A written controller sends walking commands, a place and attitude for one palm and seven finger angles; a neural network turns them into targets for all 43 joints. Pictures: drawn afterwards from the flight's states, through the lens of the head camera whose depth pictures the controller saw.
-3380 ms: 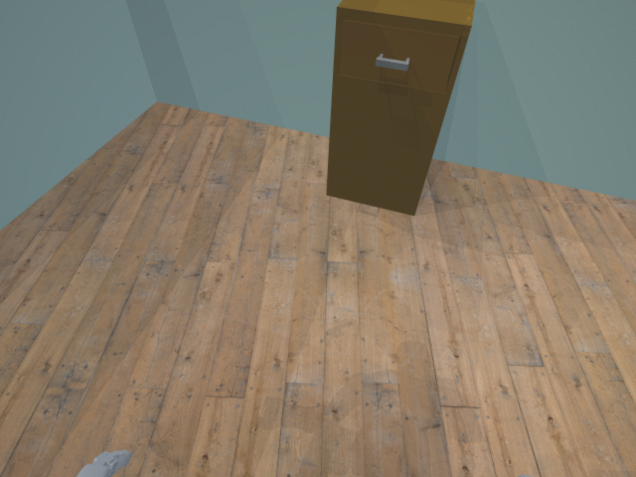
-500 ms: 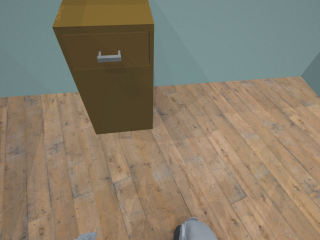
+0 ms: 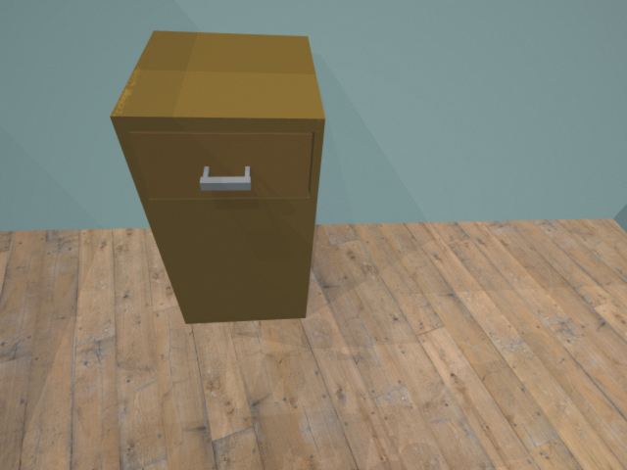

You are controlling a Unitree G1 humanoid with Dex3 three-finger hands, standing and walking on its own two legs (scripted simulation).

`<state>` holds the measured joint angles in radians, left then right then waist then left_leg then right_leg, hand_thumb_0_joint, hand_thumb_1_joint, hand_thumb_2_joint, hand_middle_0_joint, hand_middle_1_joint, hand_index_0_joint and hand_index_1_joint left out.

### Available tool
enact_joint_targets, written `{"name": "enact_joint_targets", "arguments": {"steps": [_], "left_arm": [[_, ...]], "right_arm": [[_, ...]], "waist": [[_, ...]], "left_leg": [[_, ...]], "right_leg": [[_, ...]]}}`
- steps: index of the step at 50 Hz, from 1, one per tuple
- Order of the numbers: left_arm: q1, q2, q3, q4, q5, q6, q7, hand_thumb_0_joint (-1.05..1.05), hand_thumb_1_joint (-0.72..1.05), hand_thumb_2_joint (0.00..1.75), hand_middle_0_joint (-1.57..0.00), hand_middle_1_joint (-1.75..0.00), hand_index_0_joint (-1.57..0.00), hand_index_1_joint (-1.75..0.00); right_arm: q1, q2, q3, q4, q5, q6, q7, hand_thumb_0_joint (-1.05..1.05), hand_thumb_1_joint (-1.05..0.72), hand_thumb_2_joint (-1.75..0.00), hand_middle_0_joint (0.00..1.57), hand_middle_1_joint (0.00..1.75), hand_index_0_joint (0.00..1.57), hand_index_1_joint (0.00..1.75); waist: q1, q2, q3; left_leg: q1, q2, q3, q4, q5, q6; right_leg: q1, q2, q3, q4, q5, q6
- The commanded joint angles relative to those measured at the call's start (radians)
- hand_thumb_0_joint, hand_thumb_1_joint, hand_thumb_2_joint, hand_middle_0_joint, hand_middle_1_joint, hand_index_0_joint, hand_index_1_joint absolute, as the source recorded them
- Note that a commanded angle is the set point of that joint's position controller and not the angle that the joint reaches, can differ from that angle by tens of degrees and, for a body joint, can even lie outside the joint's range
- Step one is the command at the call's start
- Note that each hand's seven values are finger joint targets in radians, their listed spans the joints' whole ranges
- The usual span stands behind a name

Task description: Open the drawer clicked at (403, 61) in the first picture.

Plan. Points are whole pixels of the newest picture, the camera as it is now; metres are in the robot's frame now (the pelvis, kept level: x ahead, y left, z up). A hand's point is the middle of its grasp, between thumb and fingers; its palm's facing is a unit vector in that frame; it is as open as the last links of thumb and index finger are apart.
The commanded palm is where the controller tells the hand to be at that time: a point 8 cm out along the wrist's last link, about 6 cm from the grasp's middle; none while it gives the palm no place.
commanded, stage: turn to face it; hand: left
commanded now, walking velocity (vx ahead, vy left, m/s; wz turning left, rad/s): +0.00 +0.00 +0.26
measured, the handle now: (226, 177) +0.70 +0.23 -0.07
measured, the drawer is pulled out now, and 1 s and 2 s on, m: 0.00 0.00 0.00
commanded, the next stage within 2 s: take the last steps up to it in 0.24 s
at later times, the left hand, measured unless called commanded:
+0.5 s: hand out of the picture +0.00 +0.16 -0.15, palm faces +0.17 -0.96 -0.23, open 7.4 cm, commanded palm none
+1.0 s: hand (189, 469) +0.16 +0.18 -0.16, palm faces +0.12 -0.97 -0.21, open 7.3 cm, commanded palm none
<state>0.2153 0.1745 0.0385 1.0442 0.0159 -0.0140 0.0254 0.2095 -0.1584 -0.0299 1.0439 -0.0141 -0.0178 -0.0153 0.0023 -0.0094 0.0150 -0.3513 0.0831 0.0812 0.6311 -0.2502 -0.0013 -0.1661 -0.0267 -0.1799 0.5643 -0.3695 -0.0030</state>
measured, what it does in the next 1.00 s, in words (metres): walks ahead: right foot, then left foot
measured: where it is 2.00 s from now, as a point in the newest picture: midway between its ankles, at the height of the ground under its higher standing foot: outside the picture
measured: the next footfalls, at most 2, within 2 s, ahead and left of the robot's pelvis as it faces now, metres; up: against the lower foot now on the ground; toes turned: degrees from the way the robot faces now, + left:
right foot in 0.34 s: +0.05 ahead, -0.13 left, +0.00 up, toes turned -1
left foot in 0.68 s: +0.03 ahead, +0.12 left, +0.00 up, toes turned +16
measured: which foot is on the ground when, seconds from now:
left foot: down 0.00-0.36, up 0.38-0.66, down 0.68-1.00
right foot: down 0.00-0.00, up 0.02-0.32, down 0.34-0.68, up 0.70-1.00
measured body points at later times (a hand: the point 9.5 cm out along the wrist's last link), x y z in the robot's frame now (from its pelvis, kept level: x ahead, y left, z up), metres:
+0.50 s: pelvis +0.01 -0.02 +0.02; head +0.01 -0.04 +0.46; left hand +0.00 +0.21 -0.13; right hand +0.08 -0.26 -0.15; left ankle +0.00 +0.10 -0.68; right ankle +0.01 -0.13 -0.73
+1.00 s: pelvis +0.13 -0.01 +0.00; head +0.17 -0.02 +0.45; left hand +0.15 +0.23 -0.15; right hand +0.06 -0.22 -0.15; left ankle -0.01 +0.11 -0.73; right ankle +0.23 -0.11 -0.71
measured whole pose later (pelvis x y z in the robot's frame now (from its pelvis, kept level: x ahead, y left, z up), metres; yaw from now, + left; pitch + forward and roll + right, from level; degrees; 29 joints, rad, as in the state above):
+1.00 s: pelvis +0.13 -0.01 +0.00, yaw +7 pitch +0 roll +1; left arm 0.20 0.19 0.06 1.06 0.02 -0.02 -0.02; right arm 0.43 -0.11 -0.03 1.15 -0.03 -0.04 -0.02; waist -0.04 0.01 0.07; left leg 0.01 0.07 0.14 0.40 -0.40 -0.05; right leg -0.45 -0.08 -0.13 0.66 -0.26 -0.01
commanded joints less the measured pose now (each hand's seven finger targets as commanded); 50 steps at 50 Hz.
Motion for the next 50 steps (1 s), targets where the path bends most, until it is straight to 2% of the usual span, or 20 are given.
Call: {"name": "enact_joint_targets", "arguments": {"steps": [1,4,7,11,15,16,17,18,20,23,28,31,32,34,35,37,41,46,48,50], "left_arm": [[0.107,0.036,0.005,-0.026,-0.011,0.013,0.012,0.00,0.90,0.90,-0.20,-0.30,-0.20,-0.30],[0.051,0.066,0.011,-0.037,-0.008,0.014,0.007,0.00,0.90,0.90,-0.20,-0.30,-0.20,-0.30],[0.044,0.059,0.012,-0.034,-0.009,0.014,0.002,0.00,0.90,0.90,-0.20,-0.30,-0.20,-0.30],[0.065,0.051,0.014,-0.032,-0.007,0.020,0.004,0.00,0.90,0.90,-0.20,-0.30,-0.20,-0.30],[0.151,0.056,0.019,-0.009,-0.003,0.017,0.010,0.00,0.90,0.90,-0.20,-0.30,-0.20,-0.30],[0.159,0.095,0.025,-0.011,0.003,0.011,0.014,0.00,0.90,0.90,-0.20,-0.30,-0.20,-0.30],[0.144,0.157,0.030,-0.015,0.009,0.007,0.017,0.00,0.90,0.90,-0.20,-0.30,-0.20,-0.30],[0.122,0.197,0.033,-0.035,0.007,0.007,0.013,0.00,0.90,0.90,-0.20,-0.30,-0.20,-0.30],[0.070,0.169,0.033,-0.051,0.011,0.007,0.014,0.00,0.90,0.90,-0.20,-0.30,-0.20,-0.30],[0.088,0.137,0.027,-0.033,0.015,-0.010,0.007,0.00,0.90,0.90,-0.20,-0.30,-0.20,-0.30],[0.187,0.150,0.035,0.005,0.020,-0.025,-0.002,0.00,0.90,0.90,-0.20,-0.30,-0.20,-0.30],[0.171,0.140,0.036,0.017,0.009,-0.021,-0.008,0.00,0.90,0.90,-0.20,-0.30,-0.20,-0.30],[0.159,0.118,0.032,0.015,0.001,-0.019,-0.013,0.00,0.90,0.90,-0.20,-0.30,-0.20,-0.30],[0.101,0.020,0.013,-0.035,-0.001,-0.019,-0.027,0.00,0.90,0.90,-0.20,-0.30,-0.20,-0.30],[0.024,0.042,0.018,-0.068,0.010,-0.021,-0.030,0.00,0.90,0.90,-0.20,-0.30,-0.20,-0.30],[-0.006,0.044,0.028,-0.058,0.019,-0.018,-0.037,0.00,0.90,0.90,-0.20,-0.30,-0.20,-0.30],[0.022,0.014,0.021,-0.031,0.006,-0.021,-0.051,0.00,0.90,0.90,-0.20,-0.30,-0.20,-0.30],[-0.029,0.005,0.020,-0.047,0.001,-0.017,-0.051,0.00,0.90,0.90,-0.20,-0.30,-0.20,-0.30],[0.018,0.014,0.028,-0.034,0.003,-0.020,-0.050,0.00,0.90,0.90,-0.20,-0.30,-0.20,-0.30],[0.199,0.068,0.045,0.028,0.009,-0.032,-0.043,0.00,0.90,0.90,-0.20,-0.30,-0.20,-0.30]], "right_arm": [[0.085,-0.154,-0.018,-0.012,-0.013,0.002,-0.010,0.00,-0.90,-0.90,0.20,0.30,0.20,0.30],[0.080,-0.150,-0.017,-0.017,-0.011,-0.001,-0.021,0.00,-0.90,-0.90,0.20,0.30,0.20,0.30],[0.062,-0.171,-0.032,-0.027,-0.009,0.003,-0.022,0.00,-0.90,-0.90,0.20,0.30,0.20,0.30],[0.033,-0.189,-0.045,-0.036,-0.006,0.013,-0.016,0.00,-0.90,-0.90,0.20,0.30,0.20,0.30],[-0.030,-0.173,-0.046,-0.051,0.003,0.027,-0.007,0.00,-0.90,-0.90,0.20,0.30,0.20,0.30],[-0.035,-0.142,-0.042,-0.059,0.008,0.030,-0.001,0.00,-0.90,-0.90,0.20,0.30,0.20,0.30],[-0.041,-0.082,-0.031,-0.072,0.013,0.036,0.005,0.00,-0.90,-0.90,0.20,0.30,0.20,0.30],[-0.060,-0.083,-0.031,-0.089,0.005,0.045,0.009,0.00,-0.90,-0.90,0.20,0.30,0.20,0.30],[-0.061,-0.102,-0.045,-0.077,-0.009,0.060,0.018,0.00,-0.90,-0.90,0.20,0.30,0.20,0.30],[0.014,-0.074,-0.041,-0.040,-0.014,0.044,0.028,0.00,-0.90,-0.90,0.20,0.30,0.20,0.30],[-0.018,-0.047,-0.035,-0.061,-0.010,0.017,0.035,0.00,-0.90,-0.90,0.20,0.30,0.20,0.30],[0.091,-0.038,-0.029,-0.028,-0.009,-0.003,0.026,0.00,-0.90,-0.90,0.20,0.30,0.20,0.30],[0.159,-0.059,-0.028,-0.001,-0.008,-0.013,0.018,0.00,-0.90,-0.90,0.20,0.30,0.20,0.30],[0.314,-0.203,-0.063,0.032,-0.019,-0.022,0.000,0.00,-0.90,-0.90,0.20,0.30,0.20,0.30],[0.335,-0.218,-0.063,0.033,-0.021,-0.018,-0.006,0.00,-0.90,-0.90,0.20,0.30,0.20,0.30],[0.273,-0.154,-0.048,0.029,-0.020,-0.028,-0.012,0.00,-0.90,-0.90,0.20,0.30,0.20,0.30],[0.228,-0.107,-0.029,0.032,-0.016,-0.051,-0.022,0.00,-0.90,-0.90,0.20,0.30,0.20,0.30],[0.243,-0.118,-0.038,0.062,-0.019,-0.044,-0.018,0.00,-0.90,-0.90,0.20,0.30,0.20,0.30],[0.221,-0.125,-0.041,0.064,-0.017,-0.039,-0.018,0.00,-0.90,-0.90,0.20,0.30,0.20,0.30],[0.208,-0.113,-0.040,0.067,-0.006,-0.037,-0.012,0.00,-0.90,-0.90,0.20,0.30,0.20,0.30]], "waist": [[0.010,0.319,0.012],[-0.012,0.233,-0.022],[-0.019,0.143,-0.104],[-0.016,0.121,-0.124],[0.031,0.102,-0.075],[0.035,0.020,-0.062],[0.024,-0.162,-0.018],[0.031,-0.243,0.010],[0.024,-0.242,0.109],[-0.004,-0.151,0.128],[0.041,-0.135,0.099],[-0.004,-0.082,0.049],[-0.030,-0.006,0.019],[-0.093,0.338,0.025],[-0.106,0.227,0.074],[-0.083,0.174,0.111],[-0.033,0.115,0.095],[-0.037,0.151,0.090],[-0.005,0.143,0.077],[0.083,0.034,0.005]], "left_leg": [[0.117,0.238,-0.304,-0.307,0.465,0.130],[0.210,0.233,-0.316,-0.308,0.571,0.174],[0.310,0.217,-0.279,-0.261,0.630,0.188],[0.263,0.179,-0.253,-0.269,0.524,0.171],[0.077,0.109,-0.211,-0.233,0.234,0.100],[-0.007,0.051,-0.169,-0.173,0.116,0.057],[-0.081,-0.047,-0.067,-0.070,-0.074,0.000],[-0.063,-0.064,-0.040,0.037,-0.208,-0.018],[-0.092,-0.034,-0.075,0.230,-0.222,-0.009],[-0.113,-0.022,-0.037,0.300,-0.146,-0.001],[-0.079,-0.018,0.018,0.086,-0.187,0.001],[0.158,-0.049,0.070,-0.146,-0.085,0.005],[0.280,-0.034,0.037,-0.218,-0.077,0.007],[0.419,0.301,-0.439,-0.457,-0.308,0.137],[0.387,0.357,-0.496,-0.495,-0.302,0.196],[0.319,0.301,-0.394,-0.490,-0.240,0.187],[0.335,0.223,-0.162,-0.428,0.256,0.166],[0.292,0.190,-0.053,-0.372,0.324,0.133],[0.232,0.192,-0.040,-0.310,0.301,0.117],[0.130,0.119,0.027,-0.081,0.289,0.070]], "right_leg": [[-0.118,-0.044,0.061,0.126,-0.117,0.038],[-0.212,-0.059,0.136,0.278,-0.197,0.034],[-0.231,-0.052,0.147,0.248,-0.168,0.043],[-0.164,-0.029,0.129,0.164,-0.091,0.043],[0.016,-0.030,0.113,-0.098,0.134,0.041],[0.071,-0.101,0.198,-0.197,0.155,0.021],[0.049,-0.259,0.358,-0.291,0.114,-0.038],[-0.055,-0.362,0.441,-0.376,-0.005,-0.115],[-0.195,-0.330,0.438,-0.456,-0.264,-0.127],[-0.136,-0.273,0.320,-0.413,-0.153,-0.110],[-0.035,-0.274,0.282,-0.389,-0.148,-0.137],[-0.108,-0.215,0.210,-0.291,-0.155,-0.105],[-0.178,-0.174,0.171,-0.204,-0.149,-0.079],[-0.461,-0.019,0.006,0.213,-0.144,0.001],[-0.537,-0.036,0.081,0.361,-0.168,-0.011],[-0.559,-0.082,0.136,0.485,-0.078,-0.018],[-0.479,-0.095,0.120,0.399,0.030,0.007],[-0.320,-0.051,0.044,0.143,0.079,0.001],[-0.187,-0.030,0.033,0.058,0.143,-0.012],[0.090,-0.012,0.036,-0.045,0.224,-0.028]]}}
